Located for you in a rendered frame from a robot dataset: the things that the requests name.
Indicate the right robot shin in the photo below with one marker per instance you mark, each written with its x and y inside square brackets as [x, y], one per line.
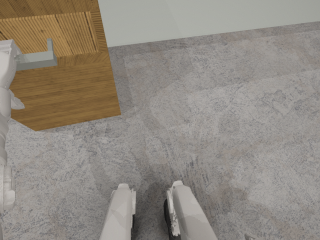
[173, 218]

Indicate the drawer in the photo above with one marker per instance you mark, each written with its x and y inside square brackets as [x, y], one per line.
[71, 33]

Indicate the cabinet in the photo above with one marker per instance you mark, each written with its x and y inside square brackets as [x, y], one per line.
[80, 88]

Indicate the robot right thigh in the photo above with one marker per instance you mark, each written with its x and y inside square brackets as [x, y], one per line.
[193, 224]

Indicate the handle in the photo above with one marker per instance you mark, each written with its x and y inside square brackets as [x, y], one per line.
[37, 59]

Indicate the left robot upper arm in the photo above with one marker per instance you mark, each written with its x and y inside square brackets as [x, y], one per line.
[7, 191]

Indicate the left robot hand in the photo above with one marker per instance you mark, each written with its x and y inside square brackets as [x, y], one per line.
[8, 66]

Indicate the robot left forearm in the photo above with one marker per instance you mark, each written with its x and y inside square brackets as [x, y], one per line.
[5, 115]

